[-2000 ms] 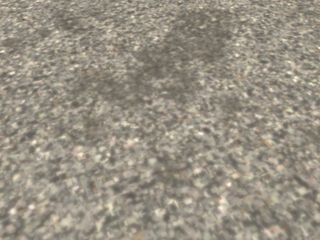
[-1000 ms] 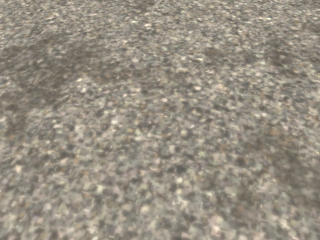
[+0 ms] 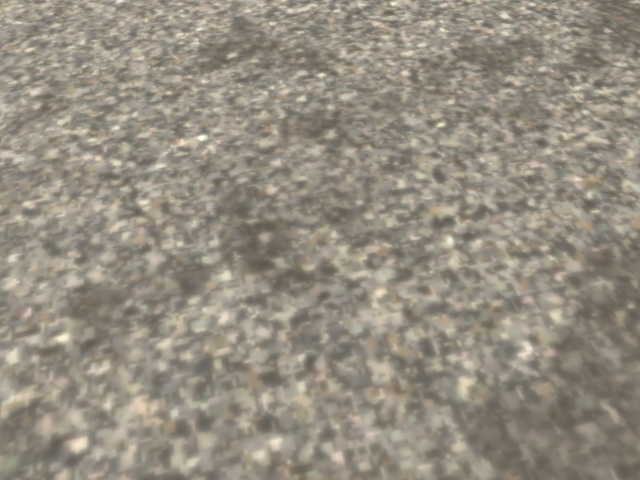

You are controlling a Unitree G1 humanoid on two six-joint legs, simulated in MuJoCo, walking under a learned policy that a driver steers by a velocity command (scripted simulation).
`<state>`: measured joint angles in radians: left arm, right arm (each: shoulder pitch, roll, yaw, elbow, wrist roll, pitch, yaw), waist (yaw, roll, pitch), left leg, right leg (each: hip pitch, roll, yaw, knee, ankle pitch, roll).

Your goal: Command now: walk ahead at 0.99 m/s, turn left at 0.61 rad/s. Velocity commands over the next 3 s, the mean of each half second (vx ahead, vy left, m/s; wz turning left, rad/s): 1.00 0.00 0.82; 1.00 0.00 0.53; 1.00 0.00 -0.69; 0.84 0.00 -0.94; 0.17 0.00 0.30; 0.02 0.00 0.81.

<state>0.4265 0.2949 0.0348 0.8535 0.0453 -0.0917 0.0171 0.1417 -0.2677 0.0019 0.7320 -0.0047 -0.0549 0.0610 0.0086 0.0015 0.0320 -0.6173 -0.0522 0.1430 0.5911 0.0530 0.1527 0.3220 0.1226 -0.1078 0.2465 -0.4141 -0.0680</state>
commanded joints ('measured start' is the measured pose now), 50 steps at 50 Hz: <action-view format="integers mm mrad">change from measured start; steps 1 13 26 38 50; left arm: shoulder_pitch -249 -491 -118 24 1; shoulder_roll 187 27 124 109 54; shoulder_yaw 50 -72 31 13 -4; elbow -119 -360 -232 -20 -47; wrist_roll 20 -1 12 -16 -35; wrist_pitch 10 21 12 -49 33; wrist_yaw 21 -42 5 -26 -31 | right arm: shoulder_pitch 628 300 114 -220 153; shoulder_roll -243 -186 -160 -42 -118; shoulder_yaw -108 -105 -78 -1 -67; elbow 133 58 -36 -197 32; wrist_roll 2 14 -13 -33 -40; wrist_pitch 21 -33 -10 27 -39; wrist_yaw -34 -40 -41 45 -63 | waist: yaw -369 -59 78 0 0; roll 10 -3 -75 -32 -60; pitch -175 97 -166 128 0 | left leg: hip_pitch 721 170 -178 35 536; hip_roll -10 27 64 60 292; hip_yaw -124 -508 -236 -35 -436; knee -2 -469 770 210 -373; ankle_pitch -202 -158 -333 -27 -240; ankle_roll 105 126 -38 -6 72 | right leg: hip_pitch -491 -823 -163 -494 -975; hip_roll -136 -205 -495 -334 -255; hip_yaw -56 110 645 -83 198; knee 1132 521 27 -219 1103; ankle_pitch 1039 447 -206 745 143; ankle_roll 47 122 -54 17 -8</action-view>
